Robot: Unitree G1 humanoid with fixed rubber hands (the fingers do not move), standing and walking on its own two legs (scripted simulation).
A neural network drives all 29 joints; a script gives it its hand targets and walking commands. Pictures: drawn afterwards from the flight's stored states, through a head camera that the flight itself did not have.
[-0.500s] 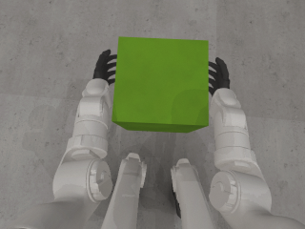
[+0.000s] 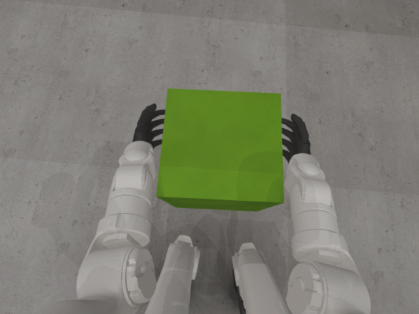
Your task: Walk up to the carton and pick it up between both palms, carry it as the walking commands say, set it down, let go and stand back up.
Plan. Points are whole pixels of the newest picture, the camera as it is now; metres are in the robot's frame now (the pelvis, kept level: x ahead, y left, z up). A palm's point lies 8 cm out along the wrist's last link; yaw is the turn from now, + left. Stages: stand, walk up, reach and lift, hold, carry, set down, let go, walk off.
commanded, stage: reach and lift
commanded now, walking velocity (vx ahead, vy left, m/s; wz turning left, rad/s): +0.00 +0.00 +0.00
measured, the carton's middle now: (219, 160) +0.42 +0.01 -0.13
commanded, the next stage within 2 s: none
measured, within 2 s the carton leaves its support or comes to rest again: neither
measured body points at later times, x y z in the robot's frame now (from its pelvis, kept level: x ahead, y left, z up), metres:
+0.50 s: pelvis +0.02 +0.00 +0.07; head +0.17 +0.02 +0.49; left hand +0.41 +0.16 +0.01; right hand +0.41 -0.14 +0.02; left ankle +0.07 +0.12 -0.59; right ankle +0.05 -0.14 -0.59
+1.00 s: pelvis +0.04 +0.00 +0.12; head +0.14 +0.01 +0.56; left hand +0.39 +0.16 +0.08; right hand +0.39 -0.15 +0.09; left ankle +0.07 +0.12 -0.59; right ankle +0.05 -0.14 -0.59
